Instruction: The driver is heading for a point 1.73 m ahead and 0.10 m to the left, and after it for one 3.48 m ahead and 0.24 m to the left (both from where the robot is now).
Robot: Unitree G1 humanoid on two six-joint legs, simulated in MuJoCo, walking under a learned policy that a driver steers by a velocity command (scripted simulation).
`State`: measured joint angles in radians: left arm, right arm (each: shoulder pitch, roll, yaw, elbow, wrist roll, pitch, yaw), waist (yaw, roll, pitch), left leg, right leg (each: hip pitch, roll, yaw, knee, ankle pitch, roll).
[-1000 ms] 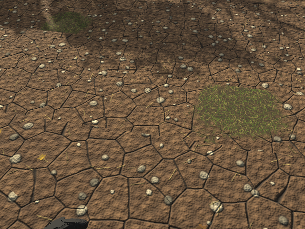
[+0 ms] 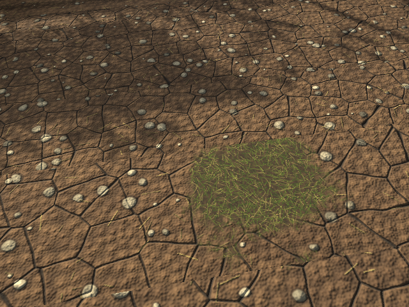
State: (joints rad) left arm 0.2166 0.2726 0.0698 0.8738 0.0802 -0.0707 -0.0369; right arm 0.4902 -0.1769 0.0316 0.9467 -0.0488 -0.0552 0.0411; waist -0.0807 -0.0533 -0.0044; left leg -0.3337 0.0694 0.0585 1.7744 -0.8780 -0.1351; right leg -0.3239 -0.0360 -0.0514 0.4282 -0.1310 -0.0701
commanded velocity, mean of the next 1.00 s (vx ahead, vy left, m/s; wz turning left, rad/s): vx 0.02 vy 0.00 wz -0.11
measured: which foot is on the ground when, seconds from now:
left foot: up 0.00-0.30, down 0.32-0.86, up 0.88-1.00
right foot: down 0.00-0.32, up 0.34-0.60, down 0.62-1.00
